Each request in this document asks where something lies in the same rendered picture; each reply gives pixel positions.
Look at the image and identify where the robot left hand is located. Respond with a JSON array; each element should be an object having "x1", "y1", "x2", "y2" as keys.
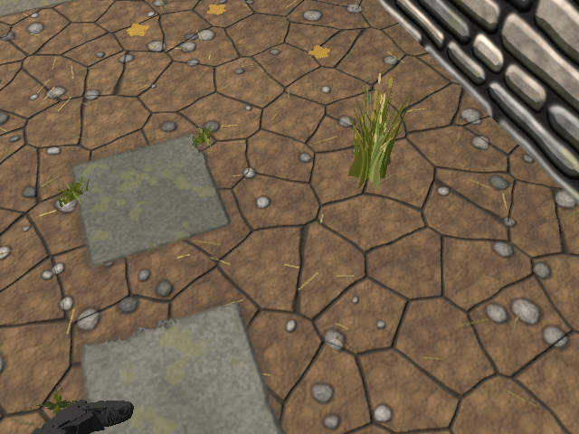
[{"x1": 31, "y1": 400, "x2": 134, "y2": 434}]

